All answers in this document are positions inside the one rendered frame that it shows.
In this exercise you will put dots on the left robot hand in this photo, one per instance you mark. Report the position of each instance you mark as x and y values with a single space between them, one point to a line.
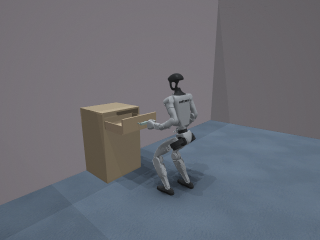
150 124

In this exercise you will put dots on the right robot forearm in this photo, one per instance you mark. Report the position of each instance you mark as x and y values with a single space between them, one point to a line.
190 121

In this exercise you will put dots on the right robot shin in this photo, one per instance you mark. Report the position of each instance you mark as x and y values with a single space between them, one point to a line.
180 165

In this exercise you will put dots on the cabinet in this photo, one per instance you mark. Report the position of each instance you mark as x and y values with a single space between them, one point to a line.
109 155

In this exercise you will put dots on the right robot foot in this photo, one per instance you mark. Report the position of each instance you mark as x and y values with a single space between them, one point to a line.
183 183

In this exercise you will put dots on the handle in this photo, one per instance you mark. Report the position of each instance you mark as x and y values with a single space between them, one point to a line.
142 123

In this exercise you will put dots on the robot right upper arm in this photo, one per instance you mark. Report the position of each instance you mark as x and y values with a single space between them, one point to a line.
193 110

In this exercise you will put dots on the drawer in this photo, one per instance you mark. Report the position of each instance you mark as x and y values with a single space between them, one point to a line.
127 123

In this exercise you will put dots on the robot left upper arm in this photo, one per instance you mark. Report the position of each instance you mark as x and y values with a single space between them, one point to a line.
169 104

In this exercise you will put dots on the left robot forearm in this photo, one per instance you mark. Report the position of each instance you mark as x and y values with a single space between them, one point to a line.
166 125

